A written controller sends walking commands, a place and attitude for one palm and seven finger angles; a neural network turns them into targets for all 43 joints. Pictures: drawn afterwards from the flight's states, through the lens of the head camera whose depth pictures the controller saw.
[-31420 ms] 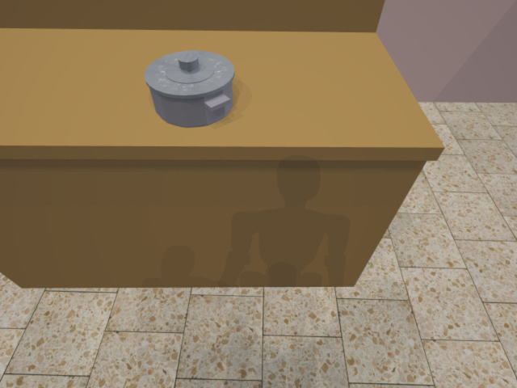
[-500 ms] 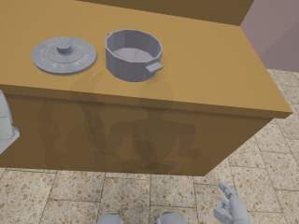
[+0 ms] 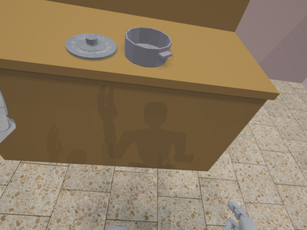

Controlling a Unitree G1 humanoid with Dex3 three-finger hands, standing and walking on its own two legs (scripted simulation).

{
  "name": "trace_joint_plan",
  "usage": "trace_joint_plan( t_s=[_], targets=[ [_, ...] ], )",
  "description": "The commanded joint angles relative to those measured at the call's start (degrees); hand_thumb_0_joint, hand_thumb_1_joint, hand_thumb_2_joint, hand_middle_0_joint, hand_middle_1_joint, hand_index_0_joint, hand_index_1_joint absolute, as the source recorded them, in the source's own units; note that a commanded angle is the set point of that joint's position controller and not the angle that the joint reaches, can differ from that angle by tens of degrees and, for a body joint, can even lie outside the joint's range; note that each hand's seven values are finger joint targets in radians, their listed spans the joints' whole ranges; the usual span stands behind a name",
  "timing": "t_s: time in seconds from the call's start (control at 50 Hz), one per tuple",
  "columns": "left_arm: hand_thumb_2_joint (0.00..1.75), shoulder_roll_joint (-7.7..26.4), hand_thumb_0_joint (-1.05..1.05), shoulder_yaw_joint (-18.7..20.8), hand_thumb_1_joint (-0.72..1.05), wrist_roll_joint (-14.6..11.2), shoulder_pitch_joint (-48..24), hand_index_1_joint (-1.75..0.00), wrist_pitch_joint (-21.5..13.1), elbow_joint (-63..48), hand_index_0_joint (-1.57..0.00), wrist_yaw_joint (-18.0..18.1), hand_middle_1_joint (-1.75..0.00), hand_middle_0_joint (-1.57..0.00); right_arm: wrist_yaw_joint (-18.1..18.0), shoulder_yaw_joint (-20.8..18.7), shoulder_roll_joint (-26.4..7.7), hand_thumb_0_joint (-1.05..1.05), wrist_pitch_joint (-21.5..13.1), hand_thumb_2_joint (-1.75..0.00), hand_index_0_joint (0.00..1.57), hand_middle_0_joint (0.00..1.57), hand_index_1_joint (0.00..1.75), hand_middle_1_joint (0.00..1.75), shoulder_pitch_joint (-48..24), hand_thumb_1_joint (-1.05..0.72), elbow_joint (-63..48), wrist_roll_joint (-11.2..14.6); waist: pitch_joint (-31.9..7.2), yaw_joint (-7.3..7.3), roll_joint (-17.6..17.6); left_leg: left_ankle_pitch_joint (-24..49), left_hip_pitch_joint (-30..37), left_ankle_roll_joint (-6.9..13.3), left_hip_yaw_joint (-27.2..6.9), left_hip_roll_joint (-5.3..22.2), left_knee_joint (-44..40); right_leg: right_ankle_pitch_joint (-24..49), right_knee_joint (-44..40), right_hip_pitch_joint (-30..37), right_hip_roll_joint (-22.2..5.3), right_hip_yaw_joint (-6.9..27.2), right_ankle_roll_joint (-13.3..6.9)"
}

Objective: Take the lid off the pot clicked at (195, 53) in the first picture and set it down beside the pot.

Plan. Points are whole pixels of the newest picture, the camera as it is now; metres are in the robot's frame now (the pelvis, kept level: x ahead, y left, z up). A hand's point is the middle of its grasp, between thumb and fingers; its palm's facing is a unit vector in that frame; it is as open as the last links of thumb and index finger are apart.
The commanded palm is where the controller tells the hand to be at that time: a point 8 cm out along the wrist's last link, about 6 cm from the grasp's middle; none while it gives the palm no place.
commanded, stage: stop stepping back and stand still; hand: left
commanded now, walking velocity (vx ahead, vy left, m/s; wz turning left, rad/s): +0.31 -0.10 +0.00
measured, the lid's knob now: (91, 39) +0.77 +0.31 +0.09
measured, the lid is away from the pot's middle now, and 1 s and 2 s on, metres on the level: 0.23 0.23 0.23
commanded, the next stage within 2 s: let the arm hang, fingers relaxed in 0.90 s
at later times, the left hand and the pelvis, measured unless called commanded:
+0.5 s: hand out of the picture +0.10 +0.29 +0.28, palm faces +0.51 -0.82 -0.25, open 7.5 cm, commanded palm none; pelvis -0.10 +0.04 +0.01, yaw +0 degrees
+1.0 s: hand out of the picture -0.12 +0.25 -0.18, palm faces +0.04 -0.99 -0.16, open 7.2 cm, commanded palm none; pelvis -0.09 +0.06 +0.01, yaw +4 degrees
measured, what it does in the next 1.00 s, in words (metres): walks backwards: right foot, then left foot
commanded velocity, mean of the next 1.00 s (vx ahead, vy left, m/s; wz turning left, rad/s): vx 0.15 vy -0.05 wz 0.00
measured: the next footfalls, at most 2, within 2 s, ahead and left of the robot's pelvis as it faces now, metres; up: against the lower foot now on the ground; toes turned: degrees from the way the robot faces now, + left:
right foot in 0.20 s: -0.04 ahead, -0.08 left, +0.00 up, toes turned -5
left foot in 0.42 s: -0.04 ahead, +0.12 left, +0.00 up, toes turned +6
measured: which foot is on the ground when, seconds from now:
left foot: down 0.00-0.18, up 0.20-0.40, down 0.42-1.00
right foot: up 0.00-0.18, down 0.20-0.42, up 0.44-0.70, down 0.72-0.92, up 0.94-1.00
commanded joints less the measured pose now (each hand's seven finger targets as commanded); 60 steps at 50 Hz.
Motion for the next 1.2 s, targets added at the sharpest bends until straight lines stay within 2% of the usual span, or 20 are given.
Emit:
trace_joint_plan(
  t_s=[0.0, 0.12, 0.16, 0.2, 0.26, 0.36, 0.4, 0.46, 0.48, 0.56, 0.64, 0.7, 0.72, 0.74, 0.8, 0.86, 0.9, 0.96, 1.04, 1.18],
  targets=[
    [0.90, 9.82, 0.00, 5.25, 0.90, 0.09, -8.09, -0.30, 0.13, -1.58, -0.20, 1.26, -0.30, -0.20, 0.93, -1.89, -6.53, 0.00, -4.69, -0.90, 0.20, 0.20, 0.30, 0.30, -5.84, -0.90, -8.76, -0.21, -6.66, -0.55, 14.23, -25.92, 2.35, -0.34, -24.02, 12.95, -36.42, 0.97, 7.74, 0.26, 2.52, -2.06, -1.10],
    [0.90, 4.95, 0.00, -0.73, 0.90, -0.15, 10.75, -0.30, 1.73, -7.78, -0.20, -0.94, -0.30, -0.20, 0.79, 0.58, -6.14, 0.00, -3.36, -0.90, 0.20, 0.20, 0.30, 0.30, -9.74, -0.90, -11.46, -1.46, -7.27, 2.53, 12.04, -20.61, -9.71, -2.96, -7.45, 6.74, -24.04, 0.20, -34.76, 32.08, 2.83, -6.16, -4.01],
    [0.90, 7.47, 0.00, 0.70, 0.90, 1.08, 10.44, -0.30, 1.94, -9.51, -0.20, -0.91, -0.30, -0.20, 0.93, 0.00, -5.71, 0.00, -1.92, -0.90, 0.20, 0.20, 0.30, 0.30, -5.81, -0.90, -9.78, -0.96, -7.41, 0.88, -12.67, -11.83, -12.53, -3.17, 5.40, -1.05, 13.88, 14.40, -46.80, 27.83, -15.51, 11.18, -9.14],
    [0.90, 13.59, 0.00, 5.88, 0.90, 0.50, -1.54, -0.30, 1.12, -16.82, -0.20, -1.06, -0.30, -0.20, 0.01, -0.47, -7.23, 0.00, -1.82, -0.90, 0.20, 0.20, 0.30, 0.30, -6.01, -0.90, -9.16, -1.17, -7.83, -1.31, -2.31, -5.69, -8.44, -3.49, 2.48, 0.10, 33.51, 31.33, -42.24, 13.18, -17.52, 3.96, -10.97],
    [0.90, 10.13, 0.00, 3.11, 0.90, 0.22, -8.16, -0.30, 1.71, -9.78, -0.20, -0.44, -0.30, -0.20, -0.66, -2.25, -7.63, 0.00, -1.07, -0.90, 0.20, 0.20, 0.30, 0.30, -8.98, -0.90, -9.52, -0.06, 5.90, -1.92, -0.15, -3.38, -7.95, -2.90, -6.68, 7.96, 26.69, -15.33, -50.90, -6.18, -22.30, 21.75, -13.21],
    [0.90, 4.98, 0.00, -0.68, 0.90, -0.43, -9.95, -0.30, 1.49, 0.02, -0.20, 1.11, -0.30, -0.20, -3.31, 0.68, -4.85, 0.00, -4.14, -0.90, 0.20, 0.20, 0.30, 0.30, -7.73, -0.90, -7.65, -0.11, -2.68, -1.50, 9.75, -6.28, 15.55, -1.71, 4.98, 3.90, -18.69, -8.75, -31.12, 2.33, -10.47, 0.58, -8.25],
    [0.90, 4.93, 0.00, -1.58, 0.90, -0.63, -11.16, -0.30, -0.10, -3.77, -0.20, 1.51, -0.30, -0.20, -3.27, 0.10, -7.79, 0.00, -5.90, -0.90, 0.20, 0.20, 0.30, 0.30, -6.46, -0.90, -9.23, -0.15, -1.96, -1.53, 27.45, -15.40, 25.10, 3.84, -19.79, 16.58, -31.35, -5.58, -7.49, -8.82, 0.89, -7.89, -2.13],
    [0.90, 9.61, 0.00, 2.78, 0.90, -0.35, -7.07, -0.30, -0.41, -5.17, -0.20, 0.40, -0.30, -0.20, -0.85, -0.90, -6.64, 0.00, -7.56, -0.90, 0.20, 0.20, 0.30, 0.30, -6.46, -0.90, -8.31, -0.95, -0.66, -1.45, 12.31, -12.56, 13.21, 8.79, -27.92, 20.84, -33.16, -0.36, 3.38, -8.22, -1.66, 0.96, -0.90],
    [0.90, -15.28, 0.00, -22.31, 0.90, 7.00, -9.59, -0.30, 9.12, 45.88, -0.20, -6.01, -0.30, -0.20, 2.00, -4.49, -14.95, 0.00, -9.13, -0.90, 0.20, 0.20, 0.30, 0.30, 0.01, -0.90, 7.07, -3.01, 4.39, -9.02, 18.42, 10.25, 11.15, 7.22, -26.04, 20.40, -25.56, -0.14, 7.59, -17.35, -4.22, 3.24, 0.24],
    [0.90, -11.27, 0.00, -23.46, 0.90, 6.38, -7.60, -0.30, 14.04, 55.18, -0.20, -9.04, -0.30, -0.20, 1.49, -4.52, -11.96, 0.00, -1.57, -0.90, 0.20, 0.20, 0.30, 0.30, 0.60, -0.90, 1.91, -4.48, -3.46, -3.13, 0.66, -5.43, 3.22, 5.32, -17.34, 15.70, -24.96, -2.07, 1.92, -3.78, -3.68, 2.49, 0.88],
    [0.90, -8.43, 0.00, -24.91, 0.90, 5.53, -4.62, -0.30, 14.69, 70.34, -0.20, -10.20, -0.30, -0.20, 2.30, -5.24, -14.87, 0.00, 0.24, -0.90, 0.20, 0.20, 0.30, 0.30, -4.52, -0.90, 4.24, -5.22, -1.26, 2.34, 6.81, -22.91, -13.15, 1.25, -8.55, 10.21, -24.89, 4.13, -15.31, 19.51, -0.80, -2.79, 1.49],
    [0.90, -0.13, 0.00, -24.43, 0.90, 5.99, 0.28, -0.30, 14.53, 77.96, -0.20, -7.62, -0.30, -0.20, 2.09, -3.85, -7.64, 0.00, 2.32, -0.90, 0.20, 0.20, 0.30, 0.30, -2.09, -0.90, 4.03, -3.67, 2.40, 3.95, -14.82, -18.62, -18.98, -2.99, 4.31, -3.29, 10.91, -21.17, -43.39, 16.15, -15.83, 26.33, -7.91],
    [0.90, 0.55, 0.00, -25.25, 0.90, 5.98, -3.24, -0.30, 14.25, 78.64, -0.20, -6.83, -0.30, -0.20, 2.21, -4.10, -8.52, 0.00, 2.52, -0.90, 0.20, 0.20, 0.30, 0.30, -2.96, -0.90, 3.24, -3.53, 4.98, 1.88, -8.18, -14.53, -16.72, -2.51, 0.86, -1.55, 24.23, -19.49, -49.78, 8.70, -21.13, 33.99, -12.45],
    [0.90, -0.07, 0.00, -25.41, 0.90, 6.00, -9.40, -0.30, 13.78, 79.60, -0.20, -6.61, -0.30, -0.20, 2.20, -4.10, -8.70, 0.00, 2.88, -0.90, 0.20, 0.20, 0.30, 0.30, 1.04, -0.90, 3.09, -3.89, 1.90, -3.56, 4.58, -8.63, -13.03, -3.09, 0.43, -1.07, 28.61, -4.66, -44.95, 8.81, -18.24, 26.74, -12.29],
    [0.90, -5.83, 0.00, -26.22, 0.90, 6.02, -15.82, -0.30, 13.29, 84.69, -0.20, -5.43, -0.30, -0.20, 2.15, -4.54, -8.79, 0.00, 3.73, -0.90, 0.20, 0.20, 0.30, 0.30, 8.65, -0.90, 8.83, -3.31, 2.03, -6.76, -7.44, -8.14, -0.61, -2.82, -4.05, 5.61, 26.39, -16.17, -46.95, -6.66, -17.96, 23.95, -10.78],
    [0.90, -8.17, 0.00, -25.98, 0.90, 6.19, -15.32, -0.30, 14.01, 89.66, -0.20, -5.36, -0.30, -0.20, 1.54, -3.92, -5.62, 0.00, 2.92, -0.90, 0.20, 0.20, 0.30, 0.30, 16.69, -0.90, 13.39, -3.01, 3.11, -8.83, 4.60, -9.39, 20.27, -2.21, -2.69, 5.40, -8.38, -9.44, -34.75, -13.97, -13.80, 13.24, -7.20],
    [0.90, -15.02, 0.00, -27.47, 0.90, 4.80, -6.89, -0.30, 14.71, 91.81, -0.20, -6.37, -0.30, -0.20, 0.80, -4.02, -11.06, 0.00, 1.57, -0.90, 0.20, 0.20, 0.30, 0.30, 20.50, -0.90, 14.76, -4.47, 2.95, -5.08, 37.70, -18.76, 20.42, 2.74, -31.24, 18.66, -33.89, -7.62, 0.80, -21.29, 2.26, -2.77, -0.31],
    [0.90, -12.79, 0.00, -27.21, 0.90, 4.76, -6.18, -0.30, 14.29, 96.80, -0.20, -7.65, -0.30, -0.20, -0.54, -3.61, -10.26, 0.00, 0.78, -0.90, 0.20, 0.20, 0.30, 0.30, 10.69, -0.90, 12.55, -4.37, -2.39, -0.40, 6.44, -13.10, 8.85, 5.78, -28.51, 15.57, -34.65, 4.84, 5.39, -7.01, -1.50, 2.24, -0.06],
    [0.90, -13.36, 0.00, -28.89, 0.90, 4.08, -7.25, -0.30, 13.99, 100.03, -0.20, -7.86, -0.30, -0.20, -1.06, -1.14, -5.11, 0.00, -0.61, -0.90, 0.20, 0.20, 0.30, 0.30, 14.06, -0.90, 18.50, -3.33, -2.36, -0.86, 12.24, 21.13, 21.40, 4.10, -9.84, 10.49, -28.57, 7.01, -9.89, -3.89, -3.93, 0.22, 1.76],
    [0.90, -14.29, 0.00, -29.57, 0.90, 3.50, -11.46, -0.30, 13.61, 101.76, -0.20, -6.58, -0.30, -0.20, -1.15, -1.24, -3.81, 0.00, -0.07, -0.90, 0.20, 0.20, 0.30, 0.30, 17.08, -0.90, 23.09, -2.87, -2.55, -2.02, 9.56, 36.07, 24.05, 2.89, -7.06, 11.00, -25.97, 11.67, -31.10, 10.81, -3.18, -0.66, 1.00]
  ],
)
